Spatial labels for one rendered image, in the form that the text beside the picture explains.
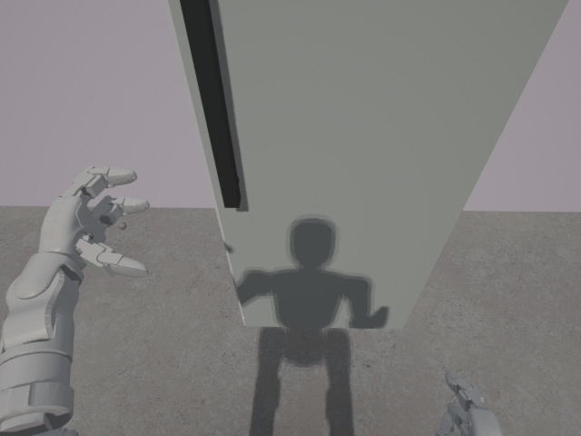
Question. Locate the fridge door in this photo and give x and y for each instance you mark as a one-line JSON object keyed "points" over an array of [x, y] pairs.
{"points": [[359, 130]]}

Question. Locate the left robot forearm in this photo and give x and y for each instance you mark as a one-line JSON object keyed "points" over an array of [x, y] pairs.
{"points": [[36, 347]]}

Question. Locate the handle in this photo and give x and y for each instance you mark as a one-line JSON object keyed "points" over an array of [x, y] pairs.
{"points": [[198, 22]]}

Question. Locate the left robot hand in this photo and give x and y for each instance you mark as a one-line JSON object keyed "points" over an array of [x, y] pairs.
{"points": [[68, 220]]}

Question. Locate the right robot hand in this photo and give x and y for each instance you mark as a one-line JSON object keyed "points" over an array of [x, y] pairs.
{"points": [[478, 422]]}

